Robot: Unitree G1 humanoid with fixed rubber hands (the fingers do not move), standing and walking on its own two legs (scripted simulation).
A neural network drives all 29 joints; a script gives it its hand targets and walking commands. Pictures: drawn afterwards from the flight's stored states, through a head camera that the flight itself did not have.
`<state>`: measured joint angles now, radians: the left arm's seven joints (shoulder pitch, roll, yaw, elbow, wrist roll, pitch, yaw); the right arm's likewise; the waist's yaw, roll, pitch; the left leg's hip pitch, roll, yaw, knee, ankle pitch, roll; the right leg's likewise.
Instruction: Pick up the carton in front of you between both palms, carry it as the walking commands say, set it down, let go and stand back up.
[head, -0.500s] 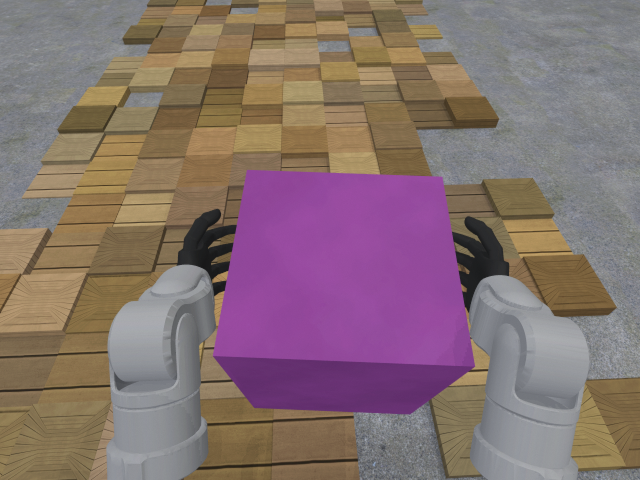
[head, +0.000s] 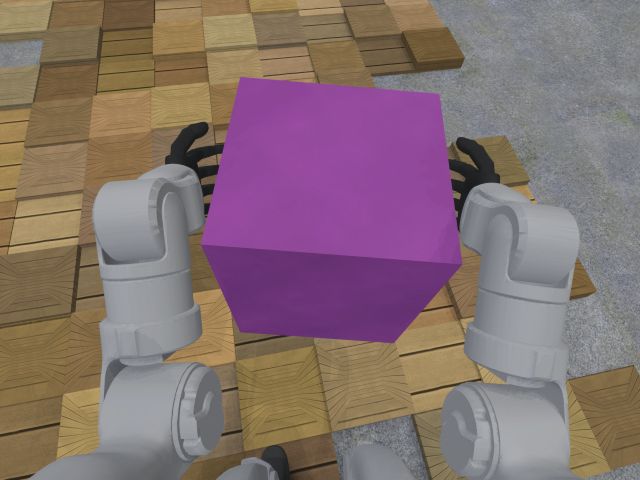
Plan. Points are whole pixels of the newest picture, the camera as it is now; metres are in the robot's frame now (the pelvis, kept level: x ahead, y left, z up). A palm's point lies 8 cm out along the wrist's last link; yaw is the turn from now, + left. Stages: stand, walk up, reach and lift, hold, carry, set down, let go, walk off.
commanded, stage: carry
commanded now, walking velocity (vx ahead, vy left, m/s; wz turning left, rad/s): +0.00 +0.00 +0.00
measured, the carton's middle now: (327, 228) +0.41 -0.02 +0.04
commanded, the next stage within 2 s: none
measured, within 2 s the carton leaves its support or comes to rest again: neither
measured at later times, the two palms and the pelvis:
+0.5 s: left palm (192, 16) +0.61 +0.14 +0.17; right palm (451, 13) +0.62 -0.16 +0.18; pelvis +0.22 -0.02 +0.02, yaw +1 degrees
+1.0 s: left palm (224, 6) +0.66 +0.11 +0.16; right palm (460, 6) +0.67 -0.19 +0.16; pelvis +0.31 -0.05 +0.03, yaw +1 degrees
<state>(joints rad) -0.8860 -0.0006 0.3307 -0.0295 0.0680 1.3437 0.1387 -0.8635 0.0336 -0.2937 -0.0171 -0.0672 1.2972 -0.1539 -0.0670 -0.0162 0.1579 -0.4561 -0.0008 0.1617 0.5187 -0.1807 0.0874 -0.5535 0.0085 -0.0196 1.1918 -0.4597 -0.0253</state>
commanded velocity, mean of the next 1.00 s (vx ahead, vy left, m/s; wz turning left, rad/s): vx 0.00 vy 0.00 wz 0.00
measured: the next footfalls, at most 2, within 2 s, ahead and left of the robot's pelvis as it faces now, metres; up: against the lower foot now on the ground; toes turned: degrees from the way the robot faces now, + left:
right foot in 0.12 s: +0.17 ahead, -0.13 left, +0.03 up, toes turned -1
left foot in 0.46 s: +0.36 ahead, +0.03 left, +0.02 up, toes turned +3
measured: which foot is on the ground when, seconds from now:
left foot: down 0.00-0.22, up 0.24-0.44, down 0.46-1.00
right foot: up 0.00-0.10, down 0.12-0.46, up 0.48-0.66, down 0.68-1.00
